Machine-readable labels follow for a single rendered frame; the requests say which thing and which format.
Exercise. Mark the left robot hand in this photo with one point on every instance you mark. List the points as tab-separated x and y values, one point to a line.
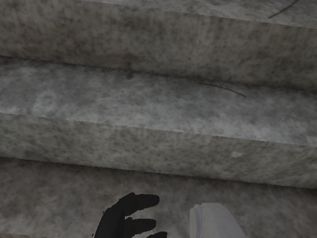
114	225

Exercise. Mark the right robot thigh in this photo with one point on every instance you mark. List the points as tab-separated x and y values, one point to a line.
213	220

